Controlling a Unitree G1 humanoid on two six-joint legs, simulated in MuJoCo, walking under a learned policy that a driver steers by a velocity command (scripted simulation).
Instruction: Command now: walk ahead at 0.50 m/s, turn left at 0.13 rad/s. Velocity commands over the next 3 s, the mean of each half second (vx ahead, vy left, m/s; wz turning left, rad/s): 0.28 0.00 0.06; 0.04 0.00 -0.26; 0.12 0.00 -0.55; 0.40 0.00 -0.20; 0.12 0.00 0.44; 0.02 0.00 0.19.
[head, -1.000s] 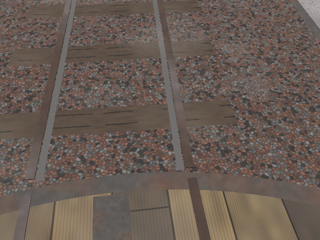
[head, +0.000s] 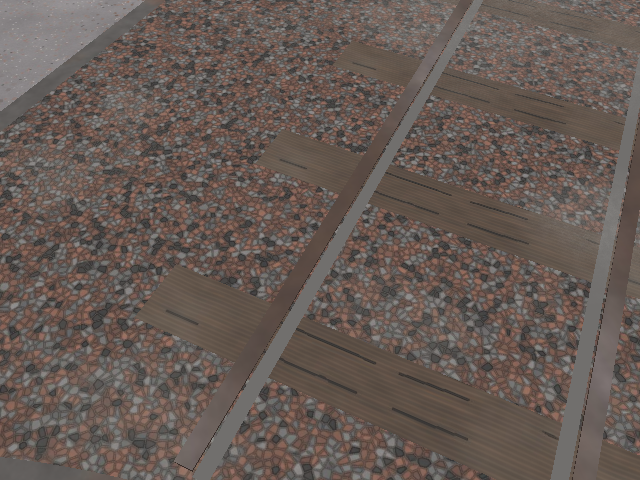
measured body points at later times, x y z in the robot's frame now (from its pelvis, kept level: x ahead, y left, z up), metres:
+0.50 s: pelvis +0.20 -0.05 -0.01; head +0.23 -0.06 +0.44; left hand +0.34 +0.19 -0.12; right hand +0.29 -0.32 -0.14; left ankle +0.19 +0.11 -0.71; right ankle +0.29 -0.14 -0.74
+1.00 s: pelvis +0.24 -0.06 -0.02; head +0.28 -0.08 +0.43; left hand +0.42 +0.20 -0.12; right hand +0.32 -0.35 -0.14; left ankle +0.22 +0.10 -0.68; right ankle +0.26 -0.14 -0.74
